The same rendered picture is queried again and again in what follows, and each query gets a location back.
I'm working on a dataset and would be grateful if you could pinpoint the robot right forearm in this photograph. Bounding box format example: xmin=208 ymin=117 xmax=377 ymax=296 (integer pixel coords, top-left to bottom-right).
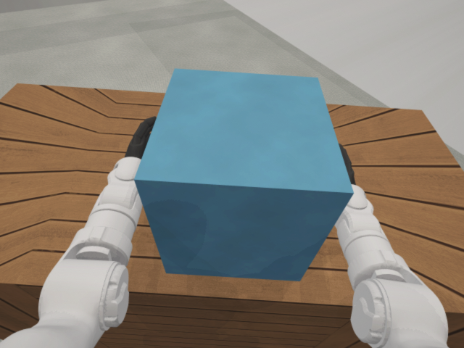
xmin=335 ymin=184 xmax=448 ymax=338

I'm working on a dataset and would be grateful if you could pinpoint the robot right upper arm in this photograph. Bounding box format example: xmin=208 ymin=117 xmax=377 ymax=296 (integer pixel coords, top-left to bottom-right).
xmin=351 ymin=278 xmax=449 ymax=348

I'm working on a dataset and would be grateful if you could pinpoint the left robot hand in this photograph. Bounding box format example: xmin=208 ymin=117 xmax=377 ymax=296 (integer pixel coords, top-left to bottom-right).
xmin=124 ymin=116 xmax=157 ymax=159

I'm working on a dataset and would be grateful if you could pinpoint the carton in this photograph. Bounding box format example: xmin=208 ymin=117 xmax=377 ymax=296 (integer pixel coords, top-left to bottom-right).
xmin=134 ymin=68 xmax=354 ymax=281

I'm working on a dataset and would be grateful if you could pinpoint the pedestal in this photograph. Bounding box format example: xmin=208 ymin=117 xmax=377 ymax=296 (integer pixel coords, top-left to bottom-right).
xmin=0 ymin=83 xmax=464 ymax=348

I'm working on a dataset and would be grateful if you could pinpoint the robot left upper arm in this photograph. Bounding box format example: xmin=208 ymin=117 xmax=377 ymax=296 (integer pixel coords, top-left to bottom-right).
xmin=0 ymin=259 xmax=129 ymax=348

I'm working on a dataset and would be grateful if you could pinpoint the robot left forearm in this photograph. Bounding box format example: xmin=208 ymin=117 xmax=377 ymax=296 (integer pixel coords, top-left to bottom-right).
xmin=38 ymin=157 xmax=143 ymax=320

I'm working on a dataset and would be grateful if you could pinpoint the right robot hand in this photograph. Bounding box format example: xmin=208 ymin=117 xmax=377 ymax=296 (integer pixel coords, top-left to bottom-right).
xmin=339 ymin=144 xmax=356 ymax=185

